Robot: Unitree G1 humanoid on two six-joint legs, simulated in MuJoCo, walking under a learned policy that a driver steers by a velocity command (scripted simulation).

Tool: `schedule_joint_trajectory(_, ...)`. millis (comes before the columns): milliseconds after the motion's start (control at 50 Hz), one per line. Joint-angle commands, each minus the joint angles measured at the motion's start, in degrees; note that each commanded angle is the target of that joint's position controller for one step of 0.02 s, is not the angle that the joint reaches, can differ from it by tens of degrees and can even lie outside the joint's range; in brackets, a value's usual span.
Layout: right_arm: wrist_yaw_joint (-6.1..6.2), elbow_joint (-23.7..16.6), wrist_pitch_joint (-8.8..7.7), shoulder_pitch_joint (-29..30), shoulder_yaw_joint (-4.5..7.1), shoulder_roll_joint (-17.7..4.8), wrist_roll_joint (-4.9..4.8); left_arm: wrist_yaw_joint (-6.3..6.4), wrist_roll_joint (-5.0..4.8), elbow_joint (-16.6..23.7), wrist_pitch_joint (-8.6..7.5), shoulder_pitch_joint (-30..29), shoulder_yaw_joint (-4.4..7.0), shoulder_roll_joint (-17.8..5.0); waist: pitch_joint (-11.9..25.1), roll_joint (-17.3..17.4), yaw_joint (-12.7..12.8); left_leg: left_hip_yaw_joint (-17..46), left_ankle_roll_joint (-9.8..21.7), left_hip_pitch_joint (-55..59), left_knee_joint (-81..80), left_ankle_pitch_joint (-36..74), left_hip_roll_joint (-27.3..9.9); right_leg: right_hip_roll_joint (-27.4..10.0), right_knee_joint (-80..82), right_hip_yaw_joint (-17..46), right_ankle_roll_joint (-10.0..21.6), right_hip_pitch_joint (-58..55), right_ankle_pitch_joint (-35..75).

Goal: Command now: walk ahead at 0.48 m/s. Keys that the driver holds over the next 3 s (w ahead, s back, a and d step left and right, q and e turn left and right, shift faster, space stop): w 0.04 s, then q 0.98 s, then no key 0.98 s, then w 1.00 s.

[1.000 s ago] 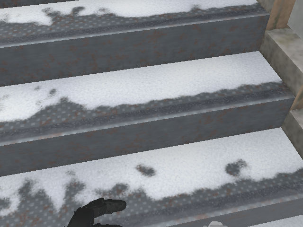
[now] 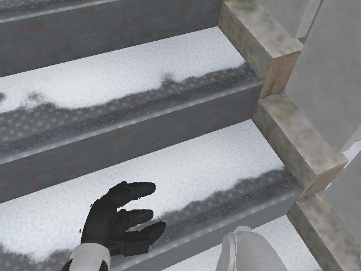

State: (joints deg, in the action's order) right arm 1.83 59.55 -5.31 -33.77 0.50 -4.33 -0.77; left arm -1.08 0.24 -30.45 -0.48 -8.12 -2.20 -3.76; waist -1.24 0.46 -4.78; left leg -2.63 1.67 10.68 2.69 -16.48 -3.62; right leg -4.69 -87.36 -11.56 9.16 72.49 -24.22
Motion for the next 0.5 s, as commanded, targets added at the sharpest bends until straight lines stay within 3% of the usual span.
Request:
schedule_joint_trajectory(20,-0.56,-5.6,-2.45,0.9,3.89,-18.4,-1.66,1.85,-1.03,-1.5,-0.09,16.8,3.03,-5.1,17.4,10.6,13.1,1.2,8.9,-14.8,18.3,98.5,-10.6,8.8,15.9,-2.6,2.4,-53.8,6.4)
schedule_joint_trajectory(40,-1.44,-6.8,-3.6,5.1,5.6,-22.3,-2.86,2.2,-0.58,-3.4,-0.04,24.6,4.32,-8.4,22.0,11.3,17.6,1.3,6.8,-11.4,30.7,96.4,-10.1,8.8,29.0,2.2,2.8,-59.9,6.9)
schedule_joint_trajectory(60,-2.4,-7.9,-4.65,4.1,5.39,-17.7,-2.89,2.76,1.66,-6.3,-0.84,27.0,6.41,-13.5,23.8,8.7,16.0,4.3,4.8,-22.6,46.5,77.6,-5.5,3.1,36.4,17.4,5.0,-68.8,3.4)
schedule_joint_trajectory(80,-11.77,-5.6,-2.52,-7.9,1.53,-3.5,7.91,-0.51,2.09,-10.5,0.98,35.9,3.65,-12.2,35.4,-14.2,15.7,19.6,8.6,-48.1,71.9,16.8,8.5,-11.9,59.6,58.3,15.6,-87.5,4.3)
schedule_joint_trajectory(100,-13.56,-4.0,-0.71,0.5,5.39,-12.7,3.82,-0.48,3.89,-17.3,0.45,43.6,5.6,-17.1,18.8,-8.3,18.5,27.1,7.2,-56.8,104.5,17.8,10.8,-13.0,69.1,65.5,12.3,-72.4,-12.6)
schedule_joint_trajectory(120,-12.57,-6.3,-0.49,5.2,5.72,-12.8,1.25,-0.65,2.37,-19.8,-0.32,35.7,5.59,-17.4,10.4,-1.8,13.8,24.0,6.6,-63.4,115.0,20.7,9.8,-14.4,70.4,59.4,10.1,-60.5,-16.1)
schedule_joint_trajectory(140,-10.36,-7.9,-0.47,7.6,4.41,-9.6,1.15,-1.1,0.89,-20.7,-1.87,24.8,4.19,-11.9,10.1,1.9,8.2,21.0,6.8,-64.4,116.6,18.0,7.4,-14.4,67.4,50.9,10.2,-54.5,-12.4)
schedule_joint_trajectory(160,-8.74,-9.0,-0.09,10.0,2.47,-6.6,1.86,-1.49,1.48,-22.1,-2.89,19.5,1.59,-3.2,11.3,7.2,6.2,19.8,10.0,-66.3,122.4,17.1,6.1,-15.8,66.5,44.7,11.3,-51.3,-5.5)
schedule_joint_trajectory(180,-7.92,-8.2,1.42,10.4,1.04,-4.8,1.6,-2.25,3.78,-23.6,-3.77,12.9,-0.73,3.3,8.7,7.9,1.5,19.0,12.7,-65.7,122.5,21.6,1.8,-16.8,68.3,37.7,7.3,-43.0,-3.9)
schedule_joint_trajectory(200,-6.94,-8.2,2.96,10.0,0.7,-3.8,1.95,-2.74,3.99,-24.0,-4.95,9.3,-1.61,5.0,7.3,7.7,-1.7,16.7,13.9,-65.2,119.5,20.2,0.1,-15.4,69.5,29.6,5.5,-38.1,2.1)
schedule_joint_trajectory(220,-6.7,-8.7,3.5,13.4,0.26,-2.1,0.92,-2.7,3.93,-24.2,-6.3,7.6,-1.15,4.4,5.9,6.0,-3.3,15.7,13.8,-65.0,117.7,15.5,-1.2,-12.5,69.6,20.3,3.2,-35.4,7.7)
schedule_joint_trajectory(240,-6.67,-10.0,3.33,15.9,0.23,-2.9,0.22,-2.23,3.74,-24.5,-6.84,6.5,0.03,1.1,4.8,5.4,-3.6,13.7,13.2,-62.3,110.9,10.1,-1.1,-9.0,70.8,9.9,1.7,-33.2,15.0)
schedule_joint_trajectory(260,-6.88,-10.7,2.83,18.6,0.45,-4.3,0.03,-1.53,3.96,-24.1,-7.24,5.4,0.58,-0.9,5.8,2.9,-4.1,10.7,12.0,-59.9,108.1,9.0,-0.7,-5.3,71.6,4.0,0.8,-31.7,17.4)
schedule_joint_trajectory(280,-7.34,-10.1,2.6,18.4,0.69,-5.6,-0.39,-0.79,4.19,-23.0,-7.35,4.4,1.16,-4.0,8.0,-1.7,-3.6,7.7,10.6,-57.4,111.6,6.6,0.5,-3.3,73.0,0.8,1.2,-32.6,19.9)
schedule_joint_trajectory(300,-7.46,-9.4,2.19,20.2,0.9,-6.6,-0.28,-0.18,3.84,-24.2,-7.18,9.9,1.73,-5.1,8.1,-3.7,-0.4,6.9,9.2,-63.9,119.2,2.1,1.9,-4.2,73.1,1.7,2.6,-40.1,22.6)
schedule_joint_trajectory(340,-6.92,-10.4,2.5,26.3,0.53,-7.6,0.89,-0.16,5.6,-29.5,-6.1,23.7,1.8,-6.6,6.0,-3.7,5.8,12.3,9.5,-84.2,130.4,-0.2,4.5,-8.5,71.1,7.5,5.1,-59.4,21.7)
schedule_joint_trajectory(380,-5.06,-12.6,4.09,31.1,-0.08,-7.3,0.65,-1.2,7.1,-33.7,-5.52,31.3,1.31,-5.9,2.2,-0.8,8.1,17.2,11.1,-102.9,134.5,-2.1,5.6,-13.3,71.2,12.0,6.6,-74.7,20.0)
schedule_joint_trajectory(420,-3.74,-14.2,4.35,31.5,-0.57,-6.5,0.21,-1.87,7.15,-33.2,-5.79,29.7,1.34,-5.0,2.7,-0.9,6.5,16.9,10.7,-107.0,131.9,-0.2,4.0,-14.0,72.9,9.7,5.6,-76.9,20.0)
schedule_joint_trajectory(440,-3.86,-14.1,4.81,31.2,-0.6,-6.8,-0.02,-2.67,7.24,-32.2,-6.2,27.1,1.06,-4.6,3.2,-0.9,4.8,14.5,10.4,-102.9,128.2,2.7,2.4,-12.6,74.6,6.5,5.0,-72.6,20.2)
schedule_joint_trajectory(480,-5.13,-14.8,5.85,33.5,-1.28,-6.7,1.31,-2.89,7.9,-32.2,-7.23,25.0,0.48,-4.5,5.8,-2.7,3.4,8.8,10.8,-92.7,121.6,7.8,-0.6,-9.6,76.7,0.7,3.1,-65.2,23.0)
schedule_joint_trajectory(500,-4.9,-17.2,6.75,37.2,-1.35,-7.7,1.99,-3.14,8.22,-31.3,-7.23,24.6,0.25,-4.7,7.8,-0.4,3.5,8.4,9.6,-90.2,110.9,11.2,-3.1,-10.4,76.3,-0.5,2.5,-64.6,23.3)
